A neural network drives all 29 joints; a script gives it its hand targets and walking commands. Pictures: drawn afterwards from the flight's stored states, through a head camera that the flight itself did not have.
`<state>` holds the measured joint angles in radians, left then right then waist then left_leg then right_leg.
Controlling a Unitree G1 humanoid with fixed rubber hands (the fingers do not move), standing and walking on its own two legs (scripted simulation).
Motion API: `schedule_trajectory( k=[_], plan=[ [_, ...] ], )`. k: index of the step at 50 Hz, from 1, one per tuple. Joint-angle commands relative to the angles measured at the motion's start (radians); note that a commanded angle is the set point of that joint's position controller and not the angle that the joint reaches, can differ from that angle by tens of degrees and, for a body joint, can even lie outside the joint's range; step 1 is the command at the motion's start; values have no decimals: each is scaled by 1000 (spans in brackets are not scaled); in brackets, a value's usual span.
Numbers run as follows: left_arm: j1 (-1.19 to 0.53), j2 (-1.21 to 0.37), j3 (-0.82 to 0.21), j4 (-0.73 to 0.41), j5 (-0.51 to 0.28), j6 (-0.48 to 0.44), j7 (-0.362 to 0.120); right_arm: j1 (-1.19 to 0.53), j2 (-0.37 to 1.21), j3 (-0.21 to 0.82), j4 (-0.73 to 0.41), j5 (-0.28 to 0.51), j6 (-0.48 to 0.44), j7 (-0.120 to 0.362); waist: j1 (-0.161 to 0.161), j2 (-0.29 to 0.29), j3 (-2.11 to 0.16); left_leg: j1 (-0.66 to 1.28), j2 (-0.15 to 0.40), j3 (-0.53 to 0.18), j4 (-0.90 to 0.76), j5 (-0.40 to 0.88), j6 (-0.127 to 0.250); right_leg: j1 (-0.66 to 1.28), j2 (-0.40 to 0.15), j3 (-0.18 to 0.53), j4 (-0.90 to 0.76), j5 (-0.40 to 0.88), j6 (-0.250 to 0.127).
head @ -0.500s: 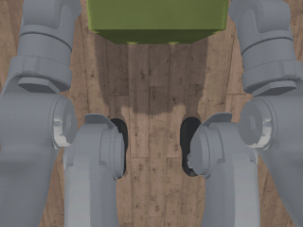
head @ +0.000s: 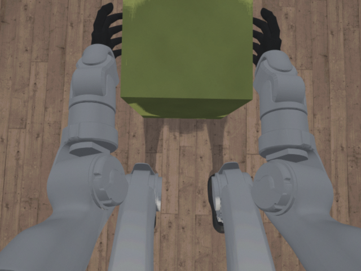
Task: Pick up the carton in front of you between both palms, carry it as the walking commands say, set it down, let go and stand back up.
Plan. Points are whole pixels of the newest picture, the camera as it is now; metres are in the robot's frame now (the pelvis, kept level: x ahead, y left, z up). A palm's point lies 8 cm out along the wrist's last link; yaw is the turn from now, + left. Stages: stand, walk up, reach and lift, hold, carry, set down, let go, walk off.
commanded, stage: reach and lift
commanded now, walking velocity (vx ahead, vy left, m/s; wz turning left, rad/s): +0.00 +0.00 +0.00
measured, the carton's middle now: (184, 65) +0.53 +0.01 -0.13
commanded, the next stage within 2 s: none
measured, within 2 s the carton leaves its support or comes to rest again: neither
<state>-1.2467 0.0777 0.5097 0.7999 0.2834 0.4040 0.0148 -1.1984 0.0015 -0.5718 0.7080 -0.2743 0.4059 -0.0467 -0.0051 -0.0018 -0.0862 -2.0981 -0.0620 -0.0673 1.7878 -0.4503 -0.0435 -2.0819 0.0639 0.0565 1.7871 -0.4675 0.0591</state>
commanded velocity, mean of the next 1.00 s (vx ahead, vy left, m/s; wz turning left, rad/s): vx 0.00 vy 0.00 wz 0.00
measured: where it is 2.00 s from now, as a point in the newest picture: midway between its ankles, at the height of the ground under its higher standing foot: (184, 213)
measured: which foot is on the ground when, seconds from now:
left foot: down 0.00-1.00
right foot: down 0.00-1.00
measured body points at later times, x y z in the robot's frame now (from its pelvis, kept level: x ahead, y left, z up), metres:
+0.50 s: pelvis +0.05 +0.00 +0.12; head +0.24 +0.01 +0.53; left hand +0.50 +0.16 +0.08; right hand +0.49 -0.15 +0.08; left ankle +0.13 +0.13 -0.44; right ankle +0.12 -0.13 -0.44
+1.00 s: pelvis +0.09 +0.00 +0.25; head +0.16 +0.00 +0.70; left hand +0.44 +0.16 +0.23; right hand +0.44 -0.15 +0.23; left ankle +0.12 +0.13 -0.44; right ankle +0.12 -0.13 -0.44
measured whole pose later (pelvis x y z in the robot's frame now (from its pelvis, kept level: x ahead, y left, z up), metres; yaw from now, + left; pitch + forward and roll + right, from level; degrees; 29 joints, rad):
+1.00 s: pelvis +0.09 +0.00 +0.25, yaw +1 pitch +16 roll +0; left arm -0.44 -0.14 0.36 0.50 0.25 0.43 0.01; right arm -0.42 0.16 -0.36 0.48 -0.25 0.42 -0.01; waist 0.00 0.00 -0.15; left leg -0.79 -0.03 -0.07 0.84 -0.34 -0.02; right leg -0.78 0.03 0.07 0.85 -0.35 0.02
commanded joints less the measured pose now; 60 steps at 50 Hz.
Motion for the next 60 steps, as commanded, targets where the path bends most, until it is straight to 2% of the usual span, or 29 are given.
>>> schedule_trajectory(
  k=[1,6,12,19,25,42,54,60],
  plan=[
    [-631,-1049,-423,-3,-173,1,-265,-724,1015,506,18,181,1,258,23,3,-1129,634,-101,169,-214,46,36,591,107,-157,-210,47,-27],
    [-573,-1120,-529,-95,-231,32,-277,-645,1074,605,-54,227,33,274,16,-1,-1259,779,-102,161,-259,150,26,706,111,-156,-256,140,-21],
    [-431,-1188,-610,-137,-258,38,-277,-483,1118,660,-78,242,35,282,-1,21,-1196,874,-107,140,-340,224,15,778,113,-138,-332,214,-22],
    [-267,-1222,-623,-125,-237,14,-258,-316,1138,673,-61,224,10,277,-2,33,-1032,968,-108,107,-461,237,17,847,116,-109,-449,221,-29],
    [-146,-1236,-618,-121,-209,-7,-247,-196,1159,679,-53,203,-8,277,6,22,-930,1074,-106,85,-576,231,23,952,114,-82,-567,214,-33],
    [165,-1257,-710,-211,-198,-14,-261,124,1190,782,-135,185,-14,277,7,2,-681,1461,-77,28,-916,306,40,1400,81,-11,-921,308,-49],
    [391,-1234,-776,-315,-211,53,-255,358,1169,845,-224,191,53,282,7,9,-449,1789,-54,0,-1184,453,40,1730,50,16,-1188,453,-52],
    [461,-1210,-824,-409,-232,120,-255,440,1150,883,-311,217,117,283,0,-1,-311,1926,-43,-8,-1312,453,41,1874,38,17,-1316,463,-50]
  ],
)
